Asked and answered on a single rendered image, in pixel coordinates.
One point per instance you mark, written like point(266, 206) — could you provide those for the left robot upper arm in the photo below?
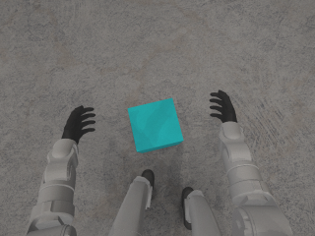
point(60, 230)

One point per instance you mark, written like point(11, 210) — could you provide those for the left robot forearm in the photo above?
point(54, 206)

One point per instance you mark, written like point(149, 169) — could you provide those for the right robot upper arm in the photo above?
point(249, 220)

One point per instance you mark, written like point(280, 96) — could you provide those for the right robot forearm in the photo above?
point(247, 187)

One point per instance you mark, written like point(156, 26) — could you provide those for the robot left shin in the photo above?
point(141, 179)

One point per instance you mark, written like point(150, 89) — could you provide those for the robot left hand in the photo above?
point(74, 125)

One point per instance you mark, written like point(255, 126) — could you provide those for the robot right hand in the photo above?
point(226, 108)

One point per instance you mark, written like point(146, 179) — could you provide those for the robot left foot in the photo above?
point(149, 174)

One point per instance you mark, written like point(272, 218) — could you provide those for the carton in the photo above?
point(155, 125)

